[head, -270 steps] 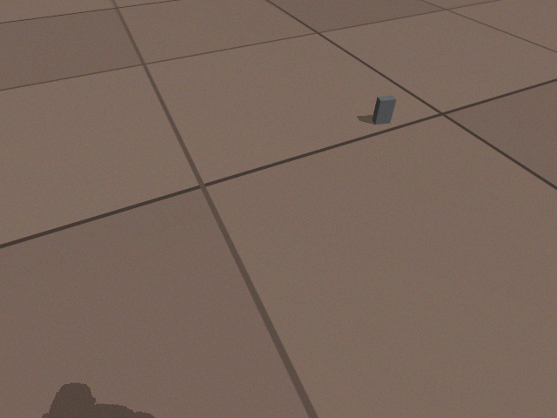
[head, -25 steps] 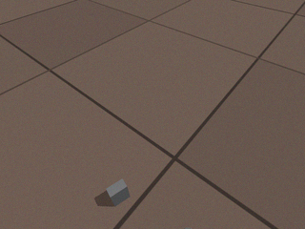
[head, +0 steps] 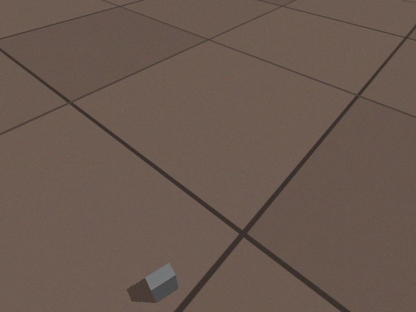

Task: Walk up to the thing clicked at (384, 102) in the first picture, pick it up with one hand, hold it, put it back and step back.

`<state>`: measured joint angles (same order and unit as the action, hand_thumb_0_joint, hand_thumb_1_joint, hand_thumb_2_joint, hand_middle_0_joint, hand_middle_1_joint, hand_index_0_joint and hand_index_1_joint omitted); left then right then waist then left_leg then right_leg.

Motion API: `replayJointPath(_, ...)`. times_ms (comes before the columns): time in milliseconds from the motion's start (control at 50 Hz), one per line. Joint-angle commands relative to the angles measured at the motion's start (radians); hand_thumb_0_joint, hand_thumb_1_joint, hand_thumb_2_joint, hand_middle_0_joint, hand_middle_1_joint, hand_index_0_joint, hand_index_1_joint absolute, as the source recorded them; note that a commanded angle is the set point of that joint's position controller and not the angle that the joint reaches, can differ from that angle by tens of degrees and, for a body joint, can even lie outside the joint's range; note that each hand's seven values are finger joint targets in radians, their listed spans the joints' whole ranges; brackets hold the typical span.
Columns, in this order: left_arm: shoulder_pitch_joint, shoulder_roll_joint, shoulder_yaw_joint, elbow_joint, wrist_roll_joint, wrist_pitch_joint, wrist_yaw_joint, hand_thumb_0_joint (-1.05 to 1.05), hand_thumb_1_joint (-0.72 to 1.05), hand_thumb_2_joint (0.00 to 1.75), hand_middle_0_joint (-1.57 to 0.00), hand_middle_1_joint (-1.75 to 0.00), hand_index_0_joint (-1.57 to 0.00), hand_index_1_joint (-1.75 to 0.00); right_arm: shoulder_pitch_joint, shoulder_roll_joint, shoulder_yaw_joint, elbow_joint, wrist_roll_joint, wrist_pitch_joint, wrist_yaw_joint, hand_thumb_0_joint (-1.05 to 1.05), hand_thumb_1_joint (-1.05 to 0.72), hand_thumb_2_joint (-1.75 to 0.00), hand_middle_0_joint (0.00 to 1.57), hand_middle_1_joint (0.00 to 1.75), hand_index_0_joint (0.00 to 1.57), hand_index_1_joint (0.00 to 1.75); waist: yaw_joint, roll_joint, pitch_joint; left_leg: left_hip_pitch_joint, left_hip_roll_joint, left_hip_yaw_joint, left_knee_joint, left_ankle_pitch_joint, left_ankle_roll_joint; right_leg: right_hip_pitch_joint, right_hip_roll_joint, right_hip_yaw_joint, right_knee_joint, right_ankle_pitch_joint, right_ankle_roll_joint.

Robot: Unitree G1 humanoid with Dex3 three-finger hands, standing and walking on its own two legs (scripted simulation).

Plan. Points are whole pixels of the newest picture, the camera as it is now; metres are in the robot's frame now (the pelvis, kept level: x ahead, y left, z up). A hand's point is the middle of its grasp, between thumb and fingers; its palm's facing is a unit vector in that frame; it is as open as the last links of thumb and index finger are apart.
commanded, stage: walk up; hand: left
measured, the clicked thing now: (162, 283) +0.41 +0.19 -0.67
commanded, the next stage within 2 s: stand in 1.24 s
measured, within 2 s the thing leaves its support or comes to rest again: neither
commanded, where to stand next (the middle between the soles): +0.09 -0.01 m, yaw +0 degrees
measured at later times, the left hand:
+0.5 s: hand out of the picture +0.11 +0.25 -0.13, palm faces +0.00 -0.94 -0.34, open 7.4 cm
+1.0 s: hand out of the picture +0.11 +0.24 -0.13, palm faces -0.03 -0.94 -0.33, open 7.4 cm
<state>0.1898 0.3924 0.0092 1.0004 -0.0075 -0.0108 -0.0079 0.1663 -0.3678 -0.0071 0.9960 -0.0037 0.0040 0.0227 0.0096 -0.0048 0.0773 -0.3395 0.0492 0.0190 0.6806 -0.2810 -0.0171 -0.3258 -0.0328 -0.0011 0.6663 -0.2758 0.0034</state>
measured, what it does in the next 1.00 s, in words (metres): stands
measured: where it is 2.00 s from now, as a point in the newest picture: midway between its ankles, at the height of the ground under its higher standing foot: outside the picture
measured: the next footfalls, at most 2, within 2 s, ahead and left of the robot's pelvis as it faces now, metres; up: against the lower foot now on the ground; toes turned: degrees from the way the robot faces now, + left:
none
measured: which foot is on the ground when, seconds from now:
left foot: down 0.00-1.00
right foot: down 0.00-1.00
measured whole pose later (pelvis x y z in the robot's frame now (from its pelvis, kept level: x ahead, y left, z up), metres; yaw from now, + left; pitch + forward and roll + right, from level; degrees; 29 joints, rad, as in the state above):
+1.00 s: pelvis +0.03 +0.00 +0.03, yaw -1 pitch -2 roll +0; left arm 0.08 0.34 0.01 1.17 0.00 0.00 -0.02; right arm 0.10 -0.35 0.00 1.18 0.00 0.00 0.02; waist -0.01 0.01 0.06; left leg -0.15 0.05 0.04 0.34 -0.15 -0.03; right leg -0.15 -0.03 0.00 0.34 -0.15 0.03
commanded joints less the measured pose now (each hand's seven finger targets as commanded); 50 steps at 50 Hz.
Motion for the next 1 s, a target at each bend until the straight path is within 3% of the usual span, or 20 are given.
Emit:
replayJointPath(0, -0.048, 0.225, 0.047, -0.015, 0.011, -0.031, 0.013, 0.0, 0.9, 0.9, -0.2, -0.3, -0.2, -0.3, -0.076, -0.231, -0.049, -0.039, 0.001, -0.024, -0.013, 0.0, -0.9, -0.9, 0.2, 0.3, 0.2, 0.3, -0.006, 0.077, -0.021, -0.011, 0.08, -0.156, -0.267, -0.224, 0.06, -0.01, -0.075, 0.139, -0.222, -0.149, -0.061)
replayJointPath(60, -0.057, 0.203, 0.034, 0.018, 0.003, -0.032, 0.011, 0.0, 0.9, 0.9, -0.2, -0.3, -0.2, -0.3, -0.107, -0.232, -0.045, -0.012, 0.002, -0.032, -0.014, 0.0, -0.9, -0.9, 0.2, 0.3, 0.2, 0.3, 0.001, 0.086, -0.046, 0.044, 0.096, -0.164, -0.287, -0.13, 0.065, 0.021, -0.058, 0.096, -0.234, -0.047, -0.048)
replayJointPath(140, -0.074, 0.197, 0.03, 0.052, -0.002, -0.035, 0.009, 0.0, 0.9, 0.9, -0.2, -0.3, -0.2, -0.3, -0.123, -0.222, -0.035, 0.018, 0.009, -0.04, -0.017, 0.0, -0.9, -0.9, 0.2, 0.3, 0.2, 0.3, 0.0, 0.057, -0.11, 0.107, 0.093, -0.131, -0.295, 0.045, 0.059, 0.103, -0.075, 0.087, -0.242, 0.137, -0.035)
replayJointPath(180, -0.085, 0.195, 0.028, 0.069, -0.004, -0.034, 0.011, 0.0, 0.9, 0.9, -0.2, -0.3, -0.2, -0.3, -0.132, -0.218, -0.034, 0.034, 0.013, -0.041, -0.02, 0.0, -0.9, -0.9, 0.2, 0.3, 0.2, 0.3, -0.001, 0.044, -0.137, 0.149, 0.094, -0.113, -0.29, 0.155, 0.057, 0.13, -0.084, 0.084, -0.257, 0.197, -0.029)
replayJointPath(240, -0.111, 0.194, 0.026, 0.086, -0.004, -0.033, 0.012, 0.0, 0.9, 0.9, -0.2, -0.3, -0.2, -0.3, -0.143, -0.211, -0.034, 0.055, 0.015, -0.036, -0.022, 0.0, -0.9, -0.9, 0.2, 0.3, 0.2, 0.3, -0.007, 0.006, -0.147, 0.194, 0.087, -0.089, -0.288, 0.221, 0.052, 0.139, -0.101, 0.09, -0.289, 0.247, -0.025)
replayJointPath(480, -0.169, 0.174, 0.03, 0.124, 0.004, -0.025, 0.012, 0.0, 0.9, 0.9, -0.2, -0.3, -0.2, -0.3, -0.187, -0.195, -0.034, 0.115, 0.008, -0.026, -0.02, 0.0, -0.9, -0.9, 0.2, 0.3, 0.2, 0.3, -0.008, -0.025, -0.126, 0.245, 0.086, -0.065, -0.371, 0.204, 0.032, 0.171, -0.111, 0.089, -0.387, 0.213, -0.014)
replayJointPath(620, -0.177, 0.171, 0.037, 0.121, 0.012, -0.018, 0.009, 0.0, 0.9, 0.9, -0.2, -0.3, -0.2, -0.3, -0.182, -0.196, -0.033, 0.12, 0.002, -0.027, -0.016, 0.0, -0.9, -0.9, 0.2, 0.3, 0.2, 0.3, -0.007, -0.006, -0.093, 0.202, 0.086, -0.078, -0.414, 0.086, 0.028, 0.159, -0.098, 0.087, -0.409, 0.09, -0.013)
replayJointPath(720, -0.175, 0.167, 0.038, 0.113, 0.01, -0.019, 0.006, 0.0, 0.9, 0.9, -0.2, -0.3, -0.2, -0.3, -0.167, -0.197, -0.032, 0.117, 0.001, -0.034, -0.019, 0.0, -0.9, -0.9, 0.2, 0.3, 0.2, 0.3, -0.006, 0.013, -0.124, 0.214, 0.087, -0.073, -0.411, 0.14, 0.026, 0.191, -0.099, 0.085, -0.389, 0.171, -0.012)
replayJointPath(780, -0.175, 0.166, 0.039, 0.111, 0.011, -0.014, 0.006, 0.0, 0.9, 0.9, -0.2, -0.3, -0.2, -0.3, -0.165, -0.201, -0.032, 0.113, -0.001, -0.032, -0.019, 0.0, -0.9, -0.9, 0.2, 0.3, 0.2, 0.3, -0.007, 0.027, -0.088, 0.172, 0.087, -0.086, -0.433, 0.067, 0.027, 0.184, -0.091, 0.078, -0.388, 0.132, -0.011)
replayJointPath(980, -0.164, 0.163, 0.04, 0.106, 0.01, -0.016, 0.008, 0.0, 0.9, 0.9, -0.2, -0.3, -0.2, -0.3, -0.13, -0.196, -0.036, 0.11, 0.002, -0.029, -0.019, 0.0, -0.9, -0.9, 0.2, 0.3, 0.2, 0.3, -0.015, 0.005, -0.098, 0.209, 0.081, -0.077, -0.401, 0.117, 0.03, 0.164, -0.09, 0.087, -0.398, 0.123, -0.012)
